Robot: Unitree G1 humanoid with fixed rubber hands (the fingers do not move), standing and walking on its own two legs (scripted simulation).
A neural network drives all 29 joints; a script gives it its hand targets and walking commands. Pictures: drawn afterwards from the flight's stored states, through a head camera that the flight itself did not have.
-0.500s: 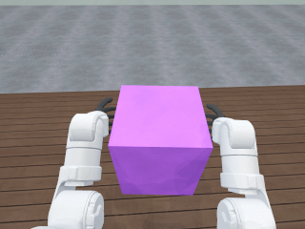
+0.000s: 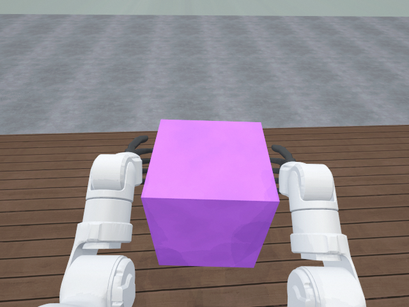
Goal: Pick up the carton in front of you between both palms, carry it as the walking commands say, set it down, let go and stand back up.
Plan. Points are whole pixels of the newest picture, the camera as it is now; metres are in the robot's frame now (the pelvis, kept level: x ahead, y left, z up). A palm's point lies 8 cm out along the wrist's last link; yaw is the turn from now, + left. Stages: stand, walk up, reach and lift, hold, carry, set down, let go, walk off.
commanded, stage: carry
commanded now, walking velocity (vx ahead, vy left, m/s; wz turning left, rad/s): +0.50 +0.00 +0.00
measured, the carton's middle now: (208, 195) +0.34 +0.01 +0.04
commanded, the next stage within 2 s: none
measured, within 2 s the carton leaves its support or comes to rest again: neither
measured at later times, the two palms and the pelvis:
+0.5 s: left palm (182, 126) +0.59 +0.09 +0.04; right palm (284, 130) +0.60 -0.21 +0.03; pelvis +0.25 -0.07 -0.04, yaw +1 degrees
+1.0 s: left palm (187, 80) +0.92 +0.10 +0.01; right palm (264, 87) +0.89 -0.20 +0.00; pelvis +0.56 -0.04 -0.10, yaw -1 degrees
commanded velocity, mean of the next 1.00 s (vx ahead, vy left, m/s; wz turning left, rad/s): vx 0.50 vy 0.00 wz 0.00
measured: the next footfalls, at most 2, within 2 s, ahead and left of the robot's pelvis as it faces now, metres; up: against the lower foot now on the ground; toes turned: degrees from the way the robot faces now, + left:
right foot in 0.32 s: +0.29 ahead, -0.12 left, -0.05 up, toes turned -3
left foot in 0.82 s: +0.61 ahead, -0.01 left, -0.10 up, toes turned +1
